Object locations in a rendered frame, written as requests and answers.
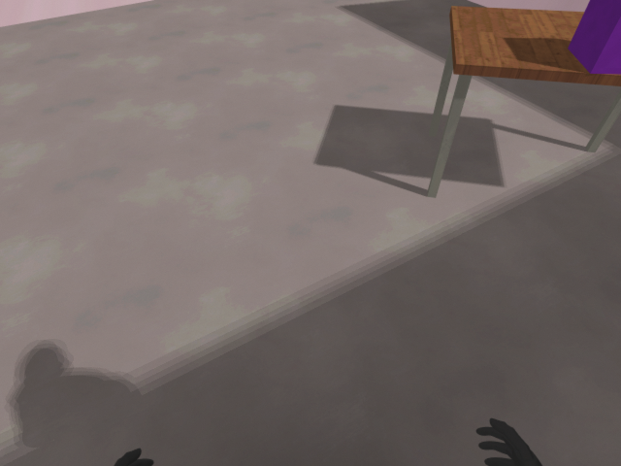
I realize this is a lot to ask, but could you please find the carton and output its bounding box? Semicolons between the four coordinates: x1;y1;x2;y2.
568;0;621;74

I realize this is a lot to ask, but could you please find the table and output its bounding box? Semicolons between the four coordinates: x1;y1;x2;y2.
427;6;621;198

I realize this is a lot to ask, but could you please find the right robot hand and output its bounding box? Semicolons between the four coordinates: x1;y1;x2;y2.
476;418;542;466

